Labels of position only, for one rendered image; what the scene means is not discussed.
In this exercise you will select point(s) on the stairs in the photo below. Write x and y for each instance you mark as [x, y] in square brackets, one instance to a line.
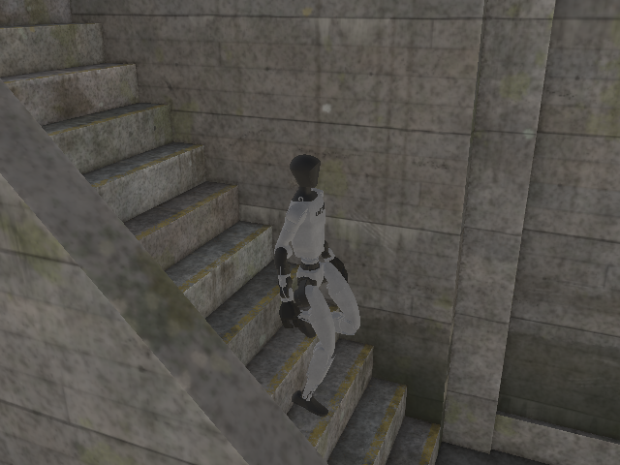
[157, 187]

